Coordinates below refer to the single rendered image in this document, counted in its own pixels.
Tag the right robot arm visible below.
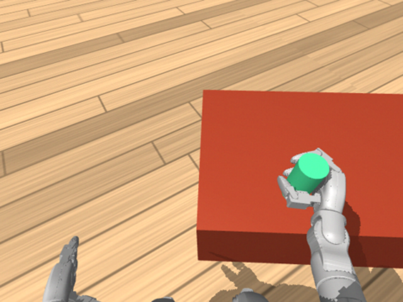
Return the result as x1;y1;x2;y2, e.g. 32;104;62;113
307;210;366;302

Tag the can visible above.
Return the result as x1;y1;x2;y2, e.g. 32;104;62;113
282;153;329;197

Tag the left robot hand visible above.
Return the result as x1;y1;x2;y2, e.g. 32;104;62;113
42;236;100;302

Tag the right robot hand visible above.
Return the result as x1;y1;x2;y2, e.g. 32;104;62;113
277;148;346;214

